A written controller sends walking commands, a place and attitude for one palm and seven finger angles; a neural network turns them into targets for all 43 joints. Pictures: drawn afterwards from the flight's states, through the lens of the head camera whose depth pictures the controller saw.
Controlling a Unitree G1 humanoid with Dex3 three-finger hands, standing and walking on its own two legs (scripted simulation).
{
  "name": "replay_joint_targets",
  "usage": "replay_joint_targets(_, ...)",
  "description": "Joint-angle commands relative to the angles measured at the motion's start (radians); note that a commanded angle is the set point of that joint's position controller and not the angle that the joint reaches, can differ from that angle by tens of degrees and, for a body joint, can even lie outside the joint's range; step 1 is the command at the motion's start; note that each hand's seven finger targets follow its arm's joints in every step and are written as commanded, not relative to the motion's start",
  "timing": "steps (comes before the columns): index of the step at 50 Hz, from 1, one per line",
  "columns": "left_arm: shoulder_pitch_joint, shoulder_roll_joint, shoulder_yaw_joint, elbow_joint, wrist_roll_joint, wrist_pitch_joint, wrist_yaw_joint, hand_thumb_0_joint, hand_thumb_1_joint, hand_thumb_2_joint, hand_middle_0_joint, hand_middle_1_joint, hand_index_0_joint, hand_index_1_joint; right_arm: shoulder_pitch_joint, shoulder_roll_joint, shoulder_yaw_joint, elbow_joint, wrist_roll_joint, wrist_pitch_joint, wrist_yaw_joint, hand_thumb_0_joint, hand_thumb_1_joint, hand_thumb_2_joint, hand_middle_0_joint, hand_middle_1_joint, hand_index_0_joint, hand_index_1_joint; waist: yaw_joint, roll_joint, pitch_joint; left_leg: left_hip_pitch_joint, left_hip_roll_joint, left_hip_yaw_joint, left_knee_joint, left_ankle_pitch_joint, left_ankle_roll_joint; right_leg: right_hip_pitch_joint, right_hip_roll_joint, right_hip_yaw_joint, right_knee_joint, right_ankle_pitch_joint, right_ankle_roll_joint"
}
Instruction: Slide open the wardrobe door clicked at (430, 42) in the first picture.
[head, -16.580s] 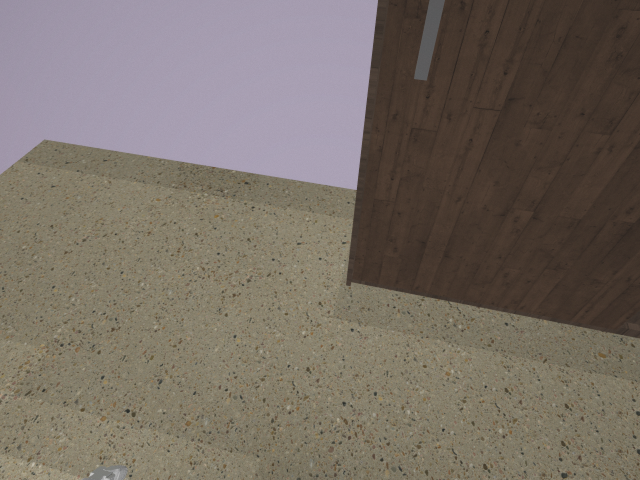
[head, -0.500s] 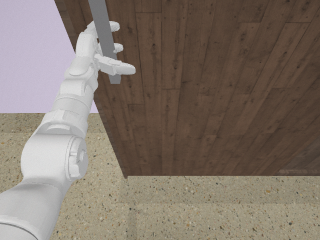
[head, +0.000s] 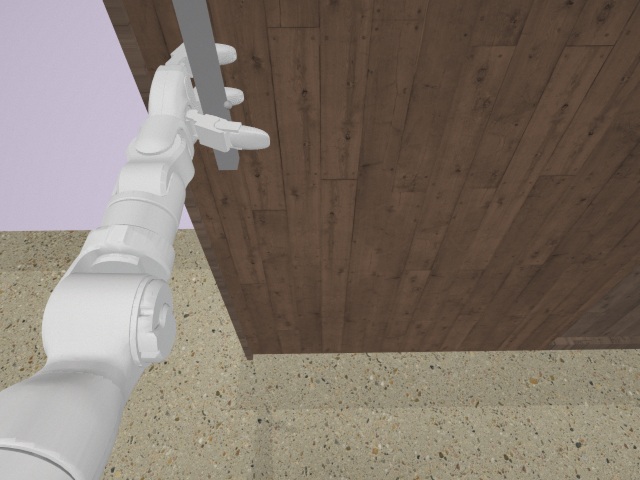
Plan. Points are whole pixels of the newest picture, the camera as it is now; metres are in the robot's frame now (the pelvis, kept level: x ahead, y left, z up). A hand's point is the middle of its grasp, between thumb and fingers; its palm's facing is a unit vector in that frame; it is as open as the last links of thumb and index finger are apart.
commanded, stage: grip the handle and tug to test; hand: left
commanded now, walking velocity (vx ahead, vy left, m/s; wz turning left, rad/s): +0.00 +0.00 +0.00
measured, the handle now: (208, 55) +0.55 +0.12 +0.25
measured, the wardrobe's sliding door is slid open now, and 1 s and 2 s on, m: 0.00 0.00 0.01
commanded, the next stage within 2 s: tug the door sideways, standing still in 1.32 s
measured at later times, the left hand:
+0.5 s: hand (225, 107) +0.50 +0.10 +0.21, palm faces -0.03 -1.00 +0.00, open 6.8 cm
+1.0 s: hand (225, 107) +0.50 +0.10 +0.21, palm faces -0.02 -1.00 +0.00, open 5.9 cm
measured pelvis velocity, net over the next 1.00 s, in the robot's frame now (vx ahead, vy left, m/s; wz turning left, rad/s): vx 0.00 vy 0.00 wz -0.01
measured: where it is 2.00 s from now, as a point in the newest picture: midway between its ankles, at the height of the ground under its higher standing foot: outside the picture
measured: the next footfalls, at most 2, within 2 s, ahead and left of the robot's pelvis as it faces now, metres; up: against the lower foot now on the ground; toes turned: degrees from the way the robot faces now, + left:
none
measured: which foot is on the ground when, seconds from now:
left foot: down 0.00-1.00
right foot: down 0.00-1.00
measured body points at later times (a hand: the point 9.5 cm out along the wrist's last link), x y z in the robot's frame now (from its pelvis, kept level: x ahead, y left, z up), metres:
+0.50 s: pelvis +0.00 +0.00 +0.00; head +0.03 -0.01 +0.45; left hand +0.49 +0.15 +0.22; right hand +0.05 -0.26 -0.12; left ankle -0.03 +0.11 -0.73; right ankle +0.00 -0.11 -0.73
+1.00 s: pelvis +0.00 +0.00 +0.00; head +0.03 -0.01 +0.45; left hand +0.49 +0.15 +0.22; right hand +0.05 -0.26 -0.12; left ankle -0.03 +0.11 -0.73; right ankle +0.00 -0.11 -0.73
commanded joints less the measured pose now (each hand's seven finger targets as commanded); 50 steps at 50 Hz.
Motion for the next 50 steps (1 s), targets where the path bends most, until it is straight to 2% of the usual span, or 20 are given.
replay_joint_targets(1, -0.565, 0.176, 0.026, -0.227, -0.001, -0.065, -0.007, 0.000, -0.220, 0.420, -0.330, -1.240, -0.330, -1.240, 0.063, -0.146, -0.051, -0.088, 0.001, -0.033, -0.011, 0.000, -0.900, -0.900, 0.200, 0.300, 0.200, 0.300, -0.017, -0.056, -0.362, 0.156, 0.004, -0.014, -0.030, 0.340, 0.022, 0.153, 0.012, -0.009, -0.026, 0.360, -0.016)
replay_joint_targets(2, -0.581, 0.156, 0.010, -0.253, -0.003, -0.066, -0.009, 0.000, -0.173, 0.440, -0.335, -1.247, -0.335, -1.247, 0.053, -0.139, -0.048, -0.091, 0.002, -0.035, -0.009, 0.000, -0.900, -0.900, 0.200, 0.300, 0.200, 0.300, -0.022, -0.022, -0.370, 0.170, 0.002, -0.012, -0.027, 0.347, 0.022, 0.146, 0.012, -0.006, -0.026, 0.369, -0.016)
replay_joint_targets(4, -0.554, 0.167, 0.022, -0.230, -0.003, -0.062, -0.012, 0.000, -0.080, 0.480, -0.345, -1.260, -0.345, -1.260, 0.055, -0.139, -0.048, -0.090, 0.003, -0.032, -0.010, 0.000, -0.900, -0.900, 0.200, 0.300, 0.200, 0.300, -0.017, -0.057, -0.354, 0.155, 0.003, -0.011, -0.030, 0.347, 0.022, 0.157, 0.014, -0.006, -0.027, 0.379, -0.016)
replay_joint_targets(7, -0.567, 0.155, 0.011, -0.263, -0.006, -0.064, -0.014, 0.000, 0.060, 0.540, -0.360, -1.280, -0.360, -1.280, 0.047, -0.136, -0.048, -0.096, 0.004, -0.033, -0.010, 0.000, -0.900, -0.900, 0.200, 0.300, 0.200, 0.300, -0.017, -0.013, -0.363, 0.173, 0.001, -0.008, -0.025, 0.358, 0.023, 0.151, 0.013, -0.003, -0.029, 0.383, -0.017)
replay_joint_targets(9, -0.532, 0.186, 0.042, -0.258, -0.003, -0.063, -0.012, 0.000, 0.153, 0.580, -0.370, -1.293, -0.370, -1.293, 0.051, -0.138, -0.049, -0.096, 0.003, -0.030, -0.011, 0.000, -0.900, -0.900, 0.200, 0.300, 0.200, 0.300, -0.005, -0.048, -0.379, 0.168, 0.003, -0.009, -0.029, 0.372, 0.021, 0.175, 0.014, -0.007, -0.025, 0.399, -0.018)
replay_joint_targets(10, -0.537, 0.145, 0.007, -0.270, -0.008, -0.058, -0.018, 0.000, 0.200, 0.600, -0.375, -1.300, -0.375, -1.300, 0.043, -0.135, -0.048, -0.103, 0.005, -0.030, -0.010, 0.000, -0.900, -0.900, 0.200, 0.300, 0.200, 0.300, -0.015, -0.041, -0.365, 0.168, 0.002, -0.004, -0.029, 0.365, 0.022, 0.165, 0.015, -0.006, -0.028, 0.399, -0.015)
replay_joint_targets(16, -0.504, 0.222, 0.064, -0.268, -0.004, -0.050, -0.021, 0.000, 0.480, 0.720, -0.405, -1.340, -0.405, -1.340, 0.043, -0.143, -0.051, -0.108, 0.006, -0.020, -0.017, 0.000, -0.900, -0.900, 0.200, 0.300, 0.200, 0.300, -0.003, -0.069, -0.359, 0.142, 0.000, 0.006, -0.033, 0.356, 0.029, 0.206, 0.010, -0.003, -0.034, 0.415, -0.013)
replay_joint_targets(20, -0.555, 0.173, 0.018, -0.291, -0.005, -0.048, -0.025, 0.000, 0.667, 0.800, -0.425, -1.367, -0.425, -1.367, 0.031, -0.134, -0.047, -0.109, 0.008, -0.024, -0.018, 0.000, -0.900, -0.900, 0.200, 0.300, 0.200, 0.300, -0.020, -0.025, -0.346, 0.161, -0.001, 0.004, -0.033, 0.332, 0.027, 0.170, 0.011, 0.001, -0.041, 0.388, -0.013)
replay_joint_targets(21, -0.552, 0.200, 0.040, -0.299, -0.007, -0.055, -0.020, 0.000, 0.713, 0.820, -0.430, -1.373, -0.430, -1.373, 0.042, -0.140, -0.051, -0.106, 0.006, -0.022, -0.020, 0.000, -0.900, -0.900, 0.200, 0.300, 0.200, 0.300, -0.014, -0.052, -0.366, 0.167, 0.001, -0.002, -0.033, 0.350, 0.028, 0.189, 0.011, -0.006, -0.038, 0.393, -0.015)
replay_joint_targets(22, -0.539, 0.207, 0.050, -0.303, -0.010, -0.055, -0.020, 0.000, 0.760, 0.840, -0.435, -1.380, -0.435, -1.380, 0.031, -0.137, -0.048, -0.109, 0.008, -0.023, -0.021, 0.000, -0.900, -0.900, 0.200, 0.300, 0.200, 0.300, -0.005, -0.028, -0.377, 0.172, 0.000, -0.003, -0.033, 0.361, 0.026, 0.192, 0.012, -0.001, -0.034, 0.403, -0.017)
replay_joint_targets(25, -0.554, 0.158, 0.013, -0.295, -0.012, -0.047, -0.021, 0.000, 0.900, 0.900, -0.450, -1.400, -0.450, -1.400, 0.033, -0.134, -0.047, -0.102, 0.006, -0.027, -0.018, 0.000, -0.900, -0.900, 0.200, 0.300, 0.200, 0.300, -0.018, -0.025, -0.361, 0.182, 0.001, -0.004, -0.030, 0.366, 0.024, 0.167, 0.014, -0.004, -0.037, 0.404, -0.014)
replay_joint_targets(26, -0.530, 0.176, 0.025, -0.276, -0.010, -0.047, -0.018, 0.000, 0.900, 0.900, -0.450, -1.400, -0.450, -1.400, 0.041, -0.139, -0.050, -0.100, 0.007, -0.023, -0.020, 0.000, -0.900, -0.900, 0.200, 0.300, 0.200, 0.300, -0.013, -0.063, -0.358, 0.170, 0.002, -0.005, -0.031, 0.370, 0.026, 0.184, 0.013, -0.008, -0.037, 0.402, -0.015)
replay_joint_targets(27, -0.558, 0.165, 0.016, -0.290, -0.014, -0.049, -0.018, 0.000, 0.900, 0.900, -0.450, -1.400, -0.450, -1.400, 0.033, -0.137, -0.047, -0.102, 0.006, -0.026, -0.019, 0.000, -0.900, -0.900, 0.200, 0.300, 0.200, 0.300, -0.021, -0.034, -0.359, 0.177, 0.000, -0.002, -0.033, 0.361, 0.027, 0.172, 0.012, -0.003, -0.039, 0.404, -0.012)
replay_joint_targets(28, -0.559, 0.191, 0.042, -0.304, -0.013, -0.053, -0.018, 0.000, 0.900, 0.900, -0.450, -1.400, -0.450, -1.400, 0.038, -0.139, -0.050, -0.100, 0.004, -0.028, -0.019, 0.000, -0.900, -0.900, 0.200, 0.300, 0.200, 0.300, -0.013, -0.048, -0.388, 0.186, 0.000, -0.005, -0.029, 0.374, 0.026, 0.185, 0.013, -0.004, -0.034, 0.414, -0.013)
replay_joint_targets(32, -0.539, 0.200, 0.047, -0.303, -0.011, -0.055, -0.019, 0.000, 0.900, 0.900, -0.450, -1.400, -0.450, -1.400, 0.030, -0.137, -0.047, -0.104, 0.006, -0.025, -0.020, 0.000, -0.900, -0.900, 0.200, 0.300, 0.200, 0.300, -0.005, -0.032, -0.382, 0.180, -0.002, -0.002, -0.030, 0.380, 0.027, 0.197, 0.013, -0.001, -0.034, 0.425, -0.016)
replay_joint_targets(33, -0.532, 0.208, 0.054, -0.284, -0.010, -0.053, -0.020, 0.000, 0.900, 0.900, -0.450, -1.400, -0.450, -1.400, 0.032, -0.138, -0.046, -0.100, 0.006, -0.024, -0.021, 0.000, -0.900, -0.900, 0.200, 0.300, 0.200, 0.300, -0.008, -0.058, -0.366, 0.168, -0.002, 0.001, -0.033, 0.371, 0.029, 0.200, 0.013, -0.001, -0.038, 0.427, -0.014)
replay_joint_targets(37, -0.542, 0.179, 0.027, -0.316, -0.014, -0.058, -0.023, 0.000, 0.900, 0.900, -0.450, -1.400, -0.450, -1.400, 0.026, -0.135, -0.045, -0.107, 0.006, -0.027, -0.020, 0.000, -0.900, -0.900, 0.200, 0.300, 0.200, 0.300, -0.009, -0.025, -0.369, 0.183, -0.001, -0.002, -0.035, 0.382, 0.026, 0.194, 0.012, -0.003, -0.036, 0.422, -0.016)
replay_joint_targets(41, -0.522, 0.226, 0.061, -0.260, -0.010, -0.050, -0.022, 0.000, 0.900, 0.900, -0.450, -1.400, -0.450, -1.400, 0.037, -0.145, -0.046, -0.098, 0.006, -0.022, -0.025, 0.000, -0.900, -0.900, 0.200, 0.300, 0.200, 0.300, -0.009, -0.076, -0.336, 0.144, -0.002, 0.001, -0.043, 0.328, 0.029, 0.199, 0.010, -0.002, -0.047, 0.388, -0.012)
replay_joint_targets(44, -0.550, 0.204, 0.045, -0.282, -0.006, -0.057, -0.023, 0.000, 0.900, 0.900, -0.450, -1.400, -0.450, -1.400, 0.030, -0.136, -0.047, -0.101, 0.007, -0.027, -0.023, 0.000, -0.900, -0.900, 0.200, 0.300, 0.200, 0.300, -0.010, -0.030, -0.364, 0.172, -0.002, 0.002, -0.037, 0.348, 0.027, 0.187, 0.011, 0.002, -0.040, 0.400, -0.014)
replay_joint_targets(50, -0.504, 0.164, 0.018, -0.301, -0.011, -0.054, -0.024, 0.000, 0.900, 0.900, -0.450, -1.400, -0.450, -1.400, 0.028, -0.136, -0.047, -0.106, 0.007, -0.031, -0.018, 0.000, -0.900, -0.900, 0.200, 0.300, 0.200, 0.300, -0.004, -0.036, -0.371, 0.176, 0.000, -0.002, -0.039, 0.361, 0.024, 0.189, 0.013, -0.004, -0.037, 0.401, -0.016)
